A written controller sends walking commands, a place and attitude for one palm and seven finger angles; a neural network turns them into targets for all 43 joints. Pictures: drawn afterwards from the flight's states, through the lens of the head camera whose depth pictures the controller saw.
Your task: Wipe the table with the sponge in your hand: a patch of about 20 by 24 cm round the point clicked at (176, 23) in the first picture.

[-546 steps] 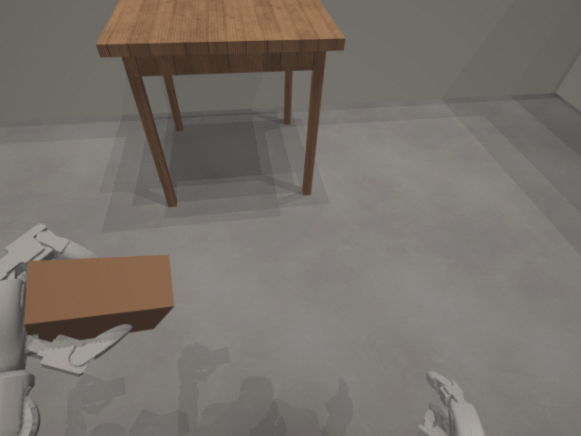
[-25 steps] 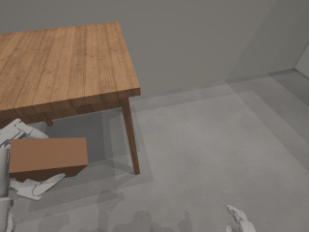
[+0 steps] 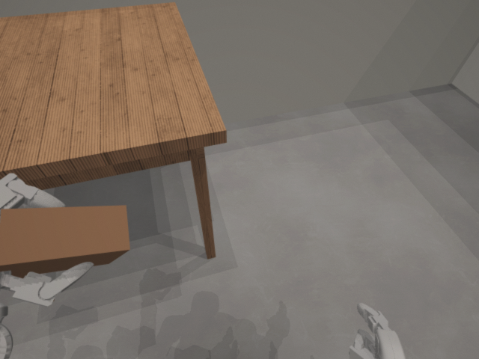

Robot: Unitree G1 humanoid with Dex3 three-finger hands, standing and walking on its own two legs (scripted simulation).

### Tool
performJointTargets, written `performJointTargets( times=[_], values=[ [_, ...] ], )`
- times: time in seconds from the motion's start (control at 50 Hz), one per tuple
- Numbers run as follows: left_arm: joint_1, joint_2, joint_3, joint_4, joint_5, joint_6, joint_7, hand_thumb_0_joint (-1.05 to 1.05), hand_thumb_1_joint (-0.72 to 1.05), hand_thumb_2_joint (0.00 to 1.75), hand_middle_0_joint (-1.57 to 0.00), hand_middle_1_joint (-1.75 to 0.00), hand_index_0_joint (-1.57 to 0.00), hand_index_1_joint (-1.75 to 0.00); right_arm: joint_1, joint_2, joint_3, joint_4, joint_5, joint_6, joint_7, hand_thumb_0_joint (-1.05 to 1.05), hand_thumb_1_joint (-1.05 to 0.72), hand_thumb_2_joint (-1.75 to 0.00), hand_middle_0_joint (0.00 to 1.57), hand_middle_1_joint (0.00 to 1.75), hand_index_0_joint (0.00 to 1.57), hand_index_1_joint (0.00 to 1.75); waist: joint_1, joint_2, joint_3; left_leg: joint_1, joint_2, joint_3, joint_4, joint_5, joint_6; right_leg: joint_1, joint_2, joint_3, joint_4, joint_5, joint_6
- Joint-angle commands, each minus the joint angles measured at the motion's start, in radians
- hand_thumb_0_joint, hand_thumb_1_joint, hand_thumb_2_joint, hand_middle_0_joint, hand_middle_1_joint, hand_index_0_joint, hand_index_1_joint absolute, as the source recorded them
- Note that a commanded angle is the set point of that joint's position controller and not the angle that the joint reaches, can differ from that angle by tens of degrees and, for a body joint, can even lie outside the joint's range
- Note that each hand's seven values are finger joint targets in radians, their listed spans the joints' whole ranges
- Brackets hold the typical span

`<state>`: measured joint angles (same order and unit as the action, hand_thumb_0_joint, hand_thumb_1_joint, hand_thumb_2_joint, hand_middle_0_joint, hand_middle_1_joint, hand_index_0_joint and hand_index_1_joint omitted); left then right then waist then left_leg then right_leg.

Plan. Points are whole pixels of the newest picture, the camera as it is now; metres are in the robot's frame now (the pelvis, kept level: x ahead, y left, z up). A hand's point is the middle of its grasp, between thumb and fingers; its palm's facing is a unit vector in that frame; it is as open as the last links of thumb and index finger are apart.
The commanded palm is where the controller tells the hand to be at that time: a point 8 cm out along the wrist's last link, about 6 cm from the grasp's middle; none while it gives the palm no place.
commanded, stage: take the last steps up to it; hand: left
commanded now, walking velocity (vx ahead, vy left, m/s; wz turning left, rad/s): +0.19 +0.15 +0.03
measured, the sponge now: (83, 239) +0.23 +0.22 +0.14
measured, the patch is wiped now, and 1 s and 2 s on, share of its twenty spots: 0.00 0.00 0.00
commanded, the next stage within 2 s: come to a stop and stand still in 0.28 s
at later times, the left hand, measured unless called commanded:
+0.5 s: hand (34, 178) +0.31 +0.30 +0.17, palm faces +0.35 -0.81 -0.47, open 10.0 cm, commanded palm +0.24 +0.35 +0.18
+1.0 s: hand (63, 202) +0.27 +0.25 +0.16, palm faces +0.31 -0.83 -0.46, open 10.0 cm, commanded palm +0.22 +0.30 +0.18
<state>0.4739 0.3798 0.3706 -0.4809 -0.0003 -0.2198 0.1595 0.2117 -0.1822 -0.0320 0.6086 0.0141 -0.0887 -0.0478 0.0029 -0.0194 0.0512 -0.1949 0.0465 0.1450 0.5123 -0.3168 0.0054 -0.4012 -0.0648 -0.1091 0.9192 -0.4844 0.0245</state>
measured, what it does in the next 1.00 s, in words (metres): steps on the spot: right foot, then left foot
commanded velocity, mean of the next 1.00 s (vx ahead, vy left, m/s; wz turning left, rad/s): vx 0.01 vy -0.02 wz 0.01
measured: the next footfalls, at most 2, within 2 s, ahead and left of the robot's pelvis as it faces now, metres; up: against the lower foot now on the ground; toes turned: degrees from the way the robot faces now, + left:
right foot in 0.10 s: +0.08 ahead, -0.09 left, +0.00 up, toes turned -10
left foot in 0.44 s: +0.17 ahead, +0.20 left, +0.00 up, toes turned +8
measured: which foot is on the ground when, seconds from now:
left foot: down 0.00-0.12, up 0.14-0.42, down 0.44-0.88, up 0.90-1.00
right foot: up 0.00-0.08, down 0.10-0.44, up 0.46-0.80, down 0.82-1.00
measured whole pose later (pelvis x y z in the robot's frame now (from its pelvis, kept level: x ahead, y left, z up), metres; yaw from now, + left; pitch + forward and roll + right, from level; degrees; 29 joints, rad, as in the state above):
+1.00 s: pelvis +0.05 +0.03 +0.00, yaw -3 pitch -1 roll +2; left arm 0.51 0.36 0.34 -0.51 -0.04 -0.14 0.13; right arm 0.20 -0.20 0.01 0.61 0.02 -0.05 -0.04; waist -0.02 0.01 0.07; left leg -0.40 0.05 0.04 0.89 -0.42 -0.04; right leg -0.25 0.02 -0.14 0.52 -0.26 -0.10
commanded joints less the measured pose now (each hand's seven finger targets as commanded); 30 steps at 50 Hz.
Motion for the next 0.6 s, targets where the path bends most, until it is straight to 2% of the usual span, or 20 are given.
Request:
performJointTargets(
  times=[0.0, 0.04, 0.06, 0.08, 0.1, 0.12, 0.14, 0.18, 0.2, 0.24, 0.3, 0.34, 0.38, 0.4, 0.42, 0.44, 0.46, 0.5, 0.54, 0.58],
  values=[
    [-0.062, 0.146, 0.072, -0.281, -0.021, -0.078, 0.011, 0.0, 0.1, 1.3, -1.2, -1.6, -1.2, -1.6, -0.063, -0.135, -0.028, -0.123, 0.001, -0.071, -0.001, 0.0, -0.9, -0.9, 0.2, 0.3, 0.2, 0.3, -0.002, 0.255, -0.103, 0.06, 0.188, -0.129, -0.119, 0.377, 0.136, 0.054, 0.027, -0.067, -0.243, 0.081, -0.001],
    [-0.056, 0.151, 0.086, -0.249, -0.019, -0.067, 0.011, 0.0, 0.1, 1.3, -1.2, -1.6, -1.2, -1.6, -0.068, -0.135, -0.024, -0.122, 0.0, -0.065, -0.001, 0.0, -0.9, -0.9, 0.2, 0.3, 0.2, 0.3, 0.006, 0.192, -0.135, -0.012, 0.168, -0.103, 0.01, 0.347, 0.104, 0.226, 0.034, -0.075, -0.428, 0.199, -0.013],
    [-0.052, 0.165, 0.097, -0.222, -0.012, -0.062, 0.01, 0.0, 0.1, 1.3, -1.2, -1.6, -1.2, -1.6, -0.072, -0.133, -0.023, -0.118, 0.0, -0.055, -0.002, 0.0, -0.9, -0.9, 0.2, 0.3, 0.2, 0.3, 0.008, 0.105, -0.153, -0.11, 0.138, -0.072, 0.136, 0.264, 0.079, 0.332, -0.031, 0.006, -0.486, 0.288, -0.044],
    [-0.05, 0.203, 0.126, -0.204, -0.009, -0.061, 0.012, 0.0, 0.1, 1.3, -1.2, -1.6, -1.2, -1.6, -0.074, -0.109, -0.022, -0.125, -0.002, -0.041, -0.002, 0.0, -0.9, -0.9, 0.2, 0.3, 0.2, 0.3, 0.003, -0.135, -0.173, -0.29, 0.039, 0.001, 0.377, 0.099, 0.035, 0.449, -0.223, 0.306, -0.541, 0.408, -0.122],
    [-0.044, 0.219, 0.162, -0.179, -0.025, -0.064, 0.012, 0.0, 0.1, 1.3, -1.2, -1.6, -1.2, -1.6, -0.11, -0.108, -0.022, -0.145, -0.007, -0.036, 0.004, 0.0, -0.9, -0.9, 0.2, 0.3, 0.2, 0.3, 0.016, -0.267, -0.156, -0.463, -0.038, -0.044, 0.608, -0.23, -0.005, 0.484, -0.41, 0.592, -0.609, 0.573, -0.223],
    [-0.077, 0.217, 0.176, -0.181, -0.037, -0.071, 0.01, 0.0, 0.1, 1.3, -1.2, -1.6, -1.2, -1.6, -0.088, -0.113, -0.025, -0.125, -0.006, -0.028, 0.01, 0.0, -0.9, -0.9, 0.2, 0.3, 0.2, 0.3, -0.001, -0.202, -0.149, -0.459, 0.0, -0.171, 0.719, -0.199, -0.022, 0.424, -0.431, 0.563, -0.627, 0.5, -0.224],
    [-0.039, 0.206, 0.172, -0.153, -0.042, -0.075, 0.001, 0.0, 0.1, 1.3, -1.2, -1.6, -1.2, -1.6, -0.09, -0.122, -0.036, -0.121, -0.005, -0.021, 0.012, 0.0, -0.9, -0.9, 0.2, 0.3, 0.2, 0.3, -0.001, -0.163, -0.101, -0.479, 0.028, -0.191, 0.755, -0.157, -0.032, 0.373, -0.417, 0.53, -0.627, 0.49, -0.23],
    [0.01, 0.194, 0.176, -0.173, -0.035, -0.093, -0.006, 0.0, 0.1, 1.3, -1.2, -1.6, -1.2, -1.6, -0.116, -0.093, -0.01, -0.122, -0.009, 0.01, 0.016, 0.0, -0.9, -0.9, 0.2, 0.3, 0.2, 0.3, 0.0, -0.077, -0.091, -0.468, 0.053, -0.175, 0.682, -0.1, -0.038, 0.338, -0.342, 0.327, -0.584, 0.653, -0.204],
    [0.024, 0.193, 0.182, -0.17, -0.03, -0.104, -0.005, 0.0, 0.1, 1.3, -1.2, -1.6, -1.2, -1.6, -0.114, -0.087, -0.002, -0.119, -0.012, 0.018, 0.017, 0.0, -0.9, -0.9, 0.2, 0.3, 0.2, 0.3, -0.003, -0.082, -0.102, -0.434, 0.059, -0.154, 0.617, -0.062, -0.037, 0.317, -0.309, 0.219, -0.573, 0.723, -0.18],
    [0.009, 0.173, 0.155, -0.199, -0.025, -0.112, -0.003, 0.0, 0.1, 1.3, -1.2, -1.6, -1.2, -1.6, -0.111, -0.085, -0.001, -0.131, -0.013, 0.022, 0.02, 0.0, -0.9, -0.9, 0.2, 0.3, 0.2, 0.3, -0.009, -0.146, -0.122, -0.326, 0.057, -0.101, 0.421, -0.026, -0.032, 0.287, -0.267, 0.117, -0.552, 0.774, -0.147],
    [0.007, 0.178, 0.142, -0.28, -0.022, -0.105, 0.015, 0.0, 0.1, 1.3, -1.2, -1.6, -1.2, -1.6, -0.12, -0.083, -0.014, -0.149, -0.019, -0.001, 0.01, 0.0, -0.9, -0.9, 0.2, 0.3, 0.2, 0.3, 0.018, -0.147, -0.17, -0.199, 0.007, -0.008, 0.179, 0.002, -0.019, 0.326, -0.254, 0.105, -0.5, 0.818, -0.14],
    [-0.005, 0.184, 0.143, -0.314, -0.019, -0.094, 0.026, 0.0, 0.1, 1.3, -1.2, -1.6, -1.2, -1.6, -0.1, -0.084, -0.022, -0.154, -0.023, -0.01, 0.004, 0.0, -0.9, -0.9, 0.2, 0.3, 0.2, 0.3, 0.011, -0.113, -0.204, -0.117, -0.036, 0.04, 0.058, 0.086, -0.022, 0.339, -0.231, 0.098, -0.454, 0.774, -0.117],
    [-0.015, 0.185, 0.141, -0.341, -0.02, -0.086, 0.031, 0.0, 0.1, 1.3, -1.2, -1.6, -1.2, -1.6, -0.079, -0.093, -0.03, -0.163, -0.018, -0.01, -0.012, 0.0, -0.9, -0.9, 0.2, 0.3, 0.2, 0.3, -0.01, -0.055, -0.23, 0.049, -0.028, 0.034, -0.08, 0.228, -0.021, 0.285, -0.167, 0.04, -0.328, 0.659, -0.064],
    [-0.037, 0.187, 0.139, -0.37, -0.023, -0.088, 0.031, 0.0, 0.1, 1.3, -1.2, -1.6, -1.2, -1.6, -0.069, -0.115, -0.041, -0.172, -0.014, -0.01, -0.018, 0.0, -0.9, -0.9, 0.2, 0.3, 0.2, 0.3, -0.015, 0.081, -0.253, 0.156, 0.055, -0.055, -0.094, 0.367, 0.005, 0.198, -0.104, 0.008, -0.192, 0.522, -0.029],
    [-0.038, 0.19, 0.141, -0.386, -0.029, -0.091, 0.029, 0.0, 0.1, 1.3, -1.2, -1.6, -1.2, -1.6, -0.061, -0.14, -0.051, -0.178, -0.01, -0.009, -0.016, 0.0, -0.9, -0.9, 0.2, 0.3, 0.2, 0.3, -0.01, 0.277, -0.26, 0.265, 0.266, -0.315, -0.1, 0.707, 0.106, -0.007, -0.003, -0.019, -0.02, 0.036, 0.015],
    [-0.039, 0.201, 0.147, -0.375, -0.018, -0.098, 0.027, 0.0, 0.1, 1.3, -1.2, -1.6, -1.2, -1.6, -0.049, -0.138, -0.054, -0.19, -0.011, -0.012, -0.007, 0.0, -0.9, -0.9, 0.2, 0.3, 0.2, 0.3, 0.0, 0.275, -0.26, 0.239, 0.345, -0.399, -0.128, 0.818, 0.169, -0.04, 0.027, 0.048, 0.116, -0.189, 0.0],
    [-0.009, 0.205, 0.152, -0.269, -0.019, -0.093, 0.019, 0.0, 0.1, 1.3, -1.2, -1.6, -1.2, -1.6, -0.053, -0.13, -0.049, -0.178, -0.012, -0.016, -0.003, 0.0, -0.9, -0.9, 0.2, 0.3, 0.2, 0.3, -0.001, 0.199, -0.203, 0.159, 0.354, -0.393, -0.162, 0.719, 0.169, -0.044, 0.025, 0.078, 0.161, -0.173, -0.004],
    [-0.033, 0.214, 0.175, -0.311, -0.031, -0.082, 0.02, 0.0, 0.1, 1.3, -1.2, -1.6, -1.2, -1.6, -0.058, -0.13, -0.04, -0.161, -0.019, -0.02, 0.003, 0.0, -0.9, -0.9, 0.2, 0.3, 0.2, 0.3, -0.014, 0.242, -0.188, 0.122, 0.333, -0.342, -0.147, 0.709, 0.168, -0.05, -0.004, 0.093, 0.122, -0.064, 0.007],
    [-0.019, 0.169, 0.13, -0.376, -0.035, -0.072, 0.012, 0.0, 0.1, 1.3, -1.2, -1.6, -1.2, -1.6, -0.06, -0.127, -0.034, -0.166, -0.014, -0.036, 0.024, 0.0, -0.9, -0.9, 0.2, 0.3, 0.2, 0.3, -0.012, 0.291, -0.201, 0.153, 0.271, -0.209, -0.118, 0.758, 0.116, -0.029, 0.021, 0.051, 0.007, 0.027, 0.008],
    [0.007, 0.16, 0.113, -0.436, -0.041, -0.064, -0.001, 0.0, 0.1, 1.3, -1.2, -1.6, -1.2, -1.6, -0.054, -0.123, -0.028, -0.176, -0.017, -0.05, 0.037, 0.0, -0.9, -0.9, 0.2, 0.3, 0.2, 0.3, -0.008, 0.327, -0.225, 0.158, 0.271, -0.169, -0.118, 0.753, 0.089, 0.004, 0.044, 0.023, -0.062, 0.055, 0.01]
  ],
)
